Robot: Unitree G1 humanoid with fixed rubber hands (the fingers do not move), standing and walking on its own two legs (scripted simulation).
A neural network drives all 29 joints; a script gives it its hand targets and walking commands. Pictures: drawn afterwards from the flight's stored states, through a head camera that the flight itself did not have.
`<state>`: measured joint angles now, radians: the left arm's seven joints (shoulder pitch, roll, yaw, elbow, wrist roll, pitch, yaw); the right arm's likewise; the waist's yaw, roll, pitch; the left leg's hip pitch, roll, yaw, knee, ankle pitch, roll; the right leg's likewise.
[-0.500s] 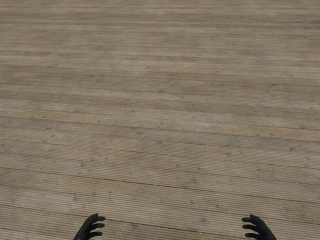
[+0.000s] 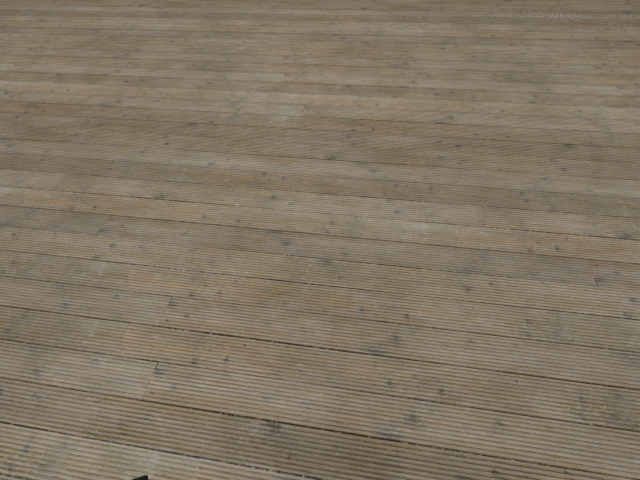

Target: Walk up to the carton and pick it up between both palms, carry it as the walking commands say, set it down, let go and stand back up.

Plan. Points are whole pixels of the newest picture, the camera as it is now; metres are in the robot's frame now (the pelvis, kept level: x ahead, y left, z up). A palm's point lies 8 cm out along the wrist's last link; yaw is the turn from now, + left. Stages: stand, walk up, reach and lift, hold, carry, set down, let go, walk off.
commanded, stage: stand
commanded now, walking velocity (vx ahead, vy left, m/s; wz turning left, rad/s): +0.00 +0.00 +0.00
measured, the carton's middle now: out of the picture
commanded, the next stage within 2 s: walk up in 1.78 s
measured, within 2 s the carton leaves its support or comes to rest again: neither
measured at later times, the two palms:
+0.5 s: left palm out of the picture +0.09 +0.29 -0.09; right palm out of the picture +0.09 -0.29 -0.09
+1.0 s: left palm out of the picture +0.08 +0.30 -0.08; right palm out of the picture +0.08 -0.28 -0.08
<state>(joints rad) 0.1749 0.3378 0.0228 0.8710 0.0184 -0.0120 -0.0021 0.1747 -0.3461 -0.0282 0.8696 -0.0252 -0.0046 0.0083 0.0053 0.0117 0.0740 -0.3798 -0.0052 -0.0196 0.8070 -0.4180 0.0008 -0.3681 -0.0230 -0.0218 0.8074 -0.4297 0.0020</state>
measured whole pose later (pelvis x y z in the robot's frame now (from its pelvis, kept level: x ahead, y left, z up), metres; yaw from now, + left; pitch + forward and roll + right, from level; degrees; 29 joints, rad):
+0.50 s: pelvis +0.00 +0.00 +0.03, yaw +0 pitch -2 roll +0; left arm 0.10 0.33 0.01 1.04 0.01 -0.01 0.00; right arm 0.10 -0.34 -0.01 1.04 -0.01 -0.01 0.00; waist 0.00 0.00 0.08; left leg -0.24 0.00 -0.02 0.57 -0.30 0.00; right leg -0.22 -0.02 -0.02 0.56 -0.31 0.01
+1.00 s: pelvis +0.00 +0.01 +0.04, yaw +0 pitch -3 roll +0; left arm 0.09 0.33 0.00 1.12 0.01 -0.01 0.00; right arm 0.08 -0.33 -0.01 1.11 -0.01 -0.01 0.00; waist 0.00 0.00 0.08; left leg -0.14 -0.01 -0.02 0.40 -0.21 0.01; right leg -0.13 -0.03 -0.02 0.38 -0.21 0.02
